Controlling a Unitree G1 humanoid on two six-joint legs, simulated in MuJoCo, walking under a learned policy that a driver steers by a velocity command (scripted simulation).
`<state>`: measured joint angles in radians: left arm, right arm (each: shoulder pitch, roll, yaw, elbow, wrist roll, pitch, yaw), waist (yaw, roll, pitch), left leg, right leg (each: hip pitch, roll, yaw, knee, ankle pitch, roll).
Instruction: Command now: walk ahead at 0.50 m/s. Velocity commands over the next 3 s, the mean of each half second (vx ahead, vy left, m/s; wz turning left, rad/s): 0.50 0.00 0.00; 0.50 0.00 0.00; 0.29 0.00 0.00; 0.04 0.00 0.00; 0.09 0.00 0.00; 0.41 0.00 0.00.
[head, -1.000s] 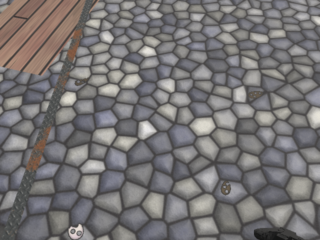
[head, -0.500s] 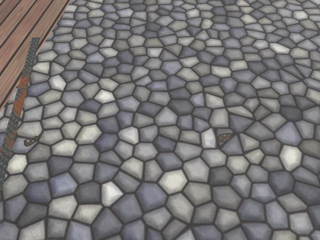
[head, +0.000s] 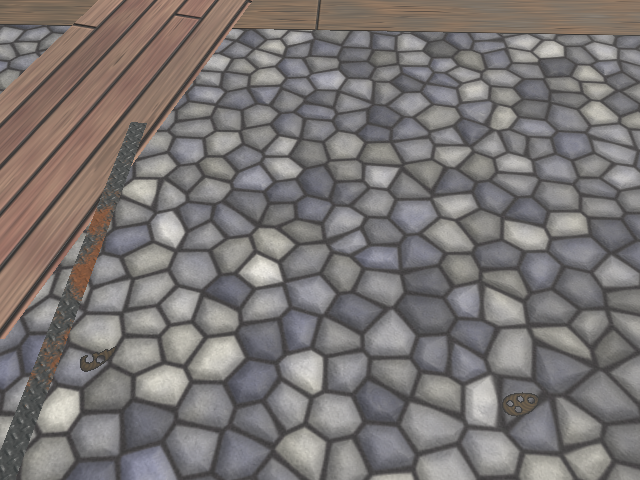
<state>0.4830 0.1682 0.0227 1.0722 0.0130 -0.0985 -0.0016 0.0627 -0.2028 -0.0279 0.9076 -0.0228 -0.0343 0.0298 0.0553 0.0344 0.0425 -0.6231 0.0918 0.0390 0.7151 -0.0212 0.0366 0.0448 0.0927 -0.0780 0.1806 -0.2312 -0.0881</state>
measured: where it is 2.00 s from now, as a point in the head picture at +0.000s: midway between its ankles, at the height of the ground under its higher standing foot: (354, 356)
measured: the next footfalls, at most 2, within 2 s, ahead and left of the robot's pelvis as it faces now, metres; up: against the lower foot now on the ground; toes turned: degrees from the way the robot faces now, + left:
left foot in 0.16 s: +0.25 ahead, +0.11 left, +0.00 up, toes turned +4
right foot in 0.72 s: +0.55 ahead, -0.07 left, +0.00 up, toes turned -4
